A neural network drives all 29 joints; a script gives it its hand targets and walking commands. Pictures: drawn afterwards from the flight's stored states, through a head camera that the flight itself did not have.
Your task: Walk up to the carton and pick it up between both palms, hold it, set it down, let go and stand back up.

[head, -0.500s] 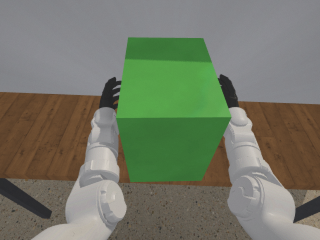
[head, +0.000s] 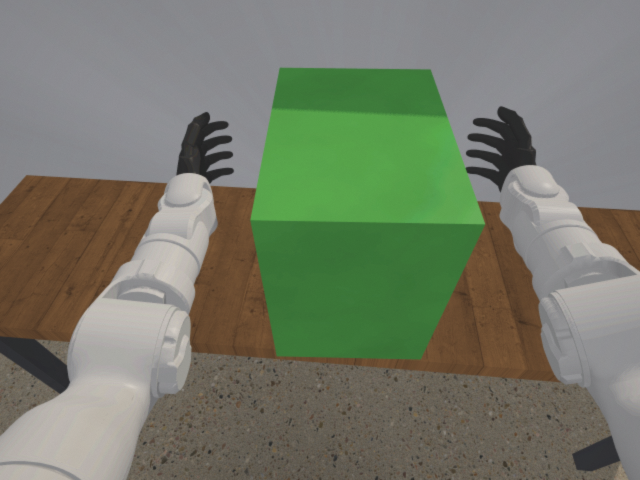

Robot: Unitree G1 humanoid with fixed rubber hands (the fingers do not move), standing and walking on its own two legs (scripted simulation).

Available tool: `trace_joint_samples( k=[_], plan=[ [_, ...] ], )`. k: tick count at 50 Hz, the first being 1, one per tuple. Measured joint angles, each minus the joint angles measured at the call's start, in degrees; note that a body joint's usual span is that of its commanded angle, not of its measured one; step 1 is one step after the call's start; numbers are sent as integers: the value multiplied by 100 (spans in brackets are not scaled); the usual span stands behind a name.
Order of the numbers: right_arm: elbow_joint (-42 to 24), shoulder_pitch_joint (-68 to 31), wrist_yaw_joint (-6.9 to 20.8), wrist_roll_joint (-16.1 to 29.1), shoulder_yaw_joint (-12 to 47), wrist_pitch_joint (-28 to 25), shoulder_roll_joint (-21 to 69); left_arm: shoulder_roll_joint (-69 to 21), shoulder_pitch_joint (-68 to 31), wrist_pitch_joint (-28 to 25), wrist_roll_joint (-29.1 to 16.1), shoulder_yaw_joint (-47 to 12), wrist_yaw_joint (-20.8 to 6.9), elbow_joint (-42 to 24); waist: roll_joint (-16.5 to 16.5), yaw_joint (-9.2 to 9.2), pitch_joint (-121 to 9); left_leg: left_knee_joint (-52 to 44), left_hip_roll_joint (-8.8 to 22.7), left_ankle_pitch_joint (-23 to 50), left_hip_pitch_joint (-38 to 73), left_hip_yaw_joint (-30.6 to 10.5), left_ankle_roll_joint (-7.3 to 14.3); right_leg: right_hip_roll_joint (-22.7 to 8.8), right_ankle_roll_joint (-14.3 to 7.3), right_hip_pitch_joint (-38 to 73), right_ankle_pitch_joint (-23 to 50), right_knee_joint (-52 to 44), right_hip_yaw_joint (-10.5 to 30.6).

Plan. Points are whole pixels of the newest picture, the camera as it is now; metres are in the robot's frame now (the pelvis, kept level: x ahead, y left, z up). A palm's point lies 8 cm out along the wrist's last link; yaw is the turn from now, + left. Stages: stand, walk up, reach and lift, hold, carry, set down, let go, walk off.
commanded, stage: set down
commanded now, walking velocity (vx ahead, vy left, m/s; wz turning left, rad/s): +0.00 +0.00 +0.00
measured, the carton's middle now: (351, 216) +0.46 +0.05 +0.07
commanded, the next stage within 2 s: none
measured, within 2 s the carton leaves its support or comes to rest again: neither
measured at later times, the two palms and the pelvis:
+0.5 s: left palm (195, 139) +0.42 +0.24 +0.21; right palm (535, 138) +0.47 -0.14 +0.22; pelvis -0.02 -0.01 +0.00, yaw +1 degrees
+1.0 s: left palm (181, 138) +0.41 +0.25 +0.22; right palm (561, 149) +0.46 -0.17 +0.21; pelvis +0.00 -0.01 +0.01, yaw +2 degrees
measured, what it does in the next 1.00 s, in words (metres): stands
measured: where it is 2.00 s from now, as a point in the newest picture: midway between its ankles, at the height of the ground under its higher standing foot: outside the picture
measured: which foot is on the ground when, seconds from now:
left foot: down 0.00-1.00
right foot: down 0.00-1.00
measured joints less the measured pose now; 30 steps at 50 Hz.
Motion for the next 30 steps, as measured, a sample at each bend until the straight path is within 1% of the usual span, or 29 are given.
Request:
trace_joint_samples(
  k=[2,4,8,10,12,14,15,18,20,23,25,27,30],
  plan=[
    [7,-32,104,193,76,77,-159,157,-36,165,-177,-291,-30,-255,27,-10,-15,24,5,8,3,-42,-12,10,-4,36,20,-19,-32],
    [187,-119,215,303,160,216,-300,259,-194,362,-310,-545,-108,-138,50,-24,22,10,-11,33,48,-68,-4,0,-8,78,29,-9,-53],
    [126,-179,352,434,284,537,-482,350,-385,708,-616,-905,-179,74,31,-84,89,-143,-62,164,113,-39,12,-45,-12,40,61,36,-24],
    [-65,-206,370,509,359,623,-536,350,-388,805,-728,-928,-185,11,16,-109,120,-202,-72,228,91,-8,8,-54,-16,-41,81,75,8],
    [-166,-300,384,593,485,666,-580,320,-427,826,-780,-863,-190,13,2,-94,169,-229,-71,274,54,40,8,-55,-18,-141,98,139,58],
    [-535,-304,381,691,551,776,-612,309,-356,924,-913,-790,-154,-317,-5,-74,134,-258,-65,316,-30,78,7,-48,-20,-270,125,167,99],
    [-624,-345,393,707,578,818,-617,299,-375,938,-950,-753,-132,-371,-9,-63,104,-262,-64,331,-76,90,7,-47,-22,-334,133,189,113],
    [-773,-507,371,687,582,1058,-589,291,-501,1157,-931,-591,-49,-513,-37,-12,32,-284,-70,359,-150,104,2,-49,-31,-450,125,245,133],
    [-676,-662,348,599,540,1205,-527,322,-667,1292,-873,-608,-45,-419,-43,-3,43,-313,-78,376,-121,78,-8,-53,-43,-420,121,237,111],
    [-423,-831,287,387,340,1378,-347,415,-894,1463,-753,-591,-98,-221,-59,-57,66,-373,-91,397,-38,7,-27,-57,-60,-306,117,174,47],
    [-574,-785,204,296,168,1445,-274,477,-911,1623,-708,-541,-93,-424,-71,-105,48,-418,-98,410,6,-47,-41,-57,-65,-227,124,99,-2],
    [-561,-841,144,186,76,1464,-247,548,-1034,1693,-632,-532,-128,-362,-69,-163,88,-417,-104,400,62,-111,-50,-57,-69,-120,120,45,-58],
    [-476,-967,141,140,-47,1546,-304,643,-1110,1904,-606,-637,-100,-539,-57,-213,169,-448,-117,385,201,-180,-59,-60,-70,84,126,-69,-116]
  ],
)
